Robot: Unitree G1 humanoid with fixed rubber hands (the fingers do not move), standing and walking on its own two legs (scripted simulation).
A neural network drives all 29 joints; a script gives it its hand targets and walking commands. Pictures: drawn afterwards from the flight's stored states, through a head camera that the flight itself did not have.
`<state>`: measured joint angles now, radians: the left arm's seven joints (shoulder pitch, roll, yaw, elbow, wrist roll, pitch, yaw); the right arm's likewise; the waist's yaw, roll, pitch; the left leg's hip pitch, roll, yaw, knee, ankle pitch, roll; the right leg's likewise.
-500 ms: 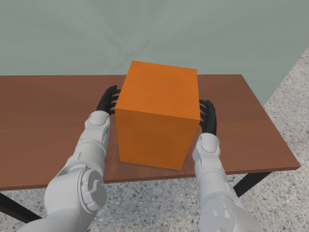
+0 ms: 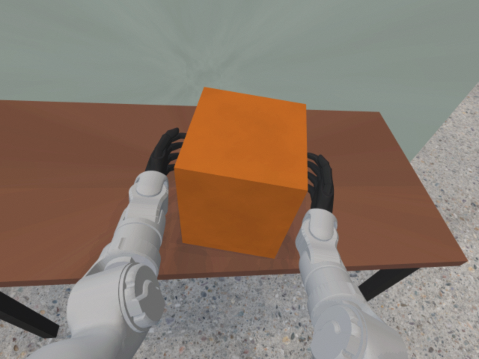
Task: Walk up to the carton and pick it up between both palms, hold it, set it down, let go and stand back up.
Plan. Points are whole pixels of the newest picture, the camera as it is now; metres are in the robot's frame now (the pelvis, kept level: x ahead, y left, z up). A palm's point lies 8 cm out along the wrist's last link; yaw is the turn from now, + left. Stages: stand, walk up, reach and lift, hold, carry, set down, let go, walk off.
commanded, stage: set down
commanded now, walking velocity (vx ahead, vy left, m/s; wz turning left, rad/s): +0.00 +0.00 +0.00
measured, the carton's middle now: (241, 177) +0.46 -0.05 +0.01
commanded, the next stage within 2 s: none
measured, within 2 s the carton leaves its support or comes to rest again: neither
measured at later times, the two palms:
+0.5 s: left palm (159, 171) +0.44 +0.10 +0.06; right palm (319, 202) +0.36 -0.17 +0.06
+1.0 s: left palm (159, 171) +0.44 +0.10 +0.06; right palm (320, 202) +0.36 -0.17 +0.06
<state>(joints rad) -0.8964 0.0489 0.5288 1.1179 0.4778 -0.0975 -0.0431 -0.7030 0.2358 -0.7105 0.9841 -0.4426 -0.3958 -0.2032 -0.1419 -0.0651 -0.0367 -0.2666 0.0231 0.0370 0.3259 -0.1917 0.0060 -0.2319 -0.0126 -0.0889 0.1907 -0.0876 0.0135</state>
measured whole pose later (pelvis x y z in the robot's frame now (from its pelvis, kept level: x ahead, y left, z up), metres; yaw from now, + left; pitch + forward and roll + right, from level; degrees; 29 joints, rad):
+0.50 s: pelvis +0.00 +0.00 +0.00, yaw +0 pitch +8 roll -1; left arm -0.91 0.04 0.62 1.12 0.54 -0.13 -0.06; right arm -0.73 0.26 -0.78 0.96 -0.53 -0.41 -0.19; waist -0.15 -0.05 -0.03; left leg -0.28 0.02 0.03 0.31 -0.18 0.01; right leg -0.26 -0.02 -0.09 0.20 -0.09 0.01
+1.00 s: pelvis -0.01 +0.00 +0.00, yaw +0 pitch +9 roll -1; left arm -0.93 0.03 0.66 1.11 0.58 -0.15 -0.06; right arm -0.76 0.26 -0.82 0.98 -0.56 -0.44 -0.18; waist -0.15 -0.06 -0.03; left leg -0.32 0.02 0.03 0.34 -0.18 0.01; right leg -0.30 -0.02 -0.09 0.24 -0.09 0.01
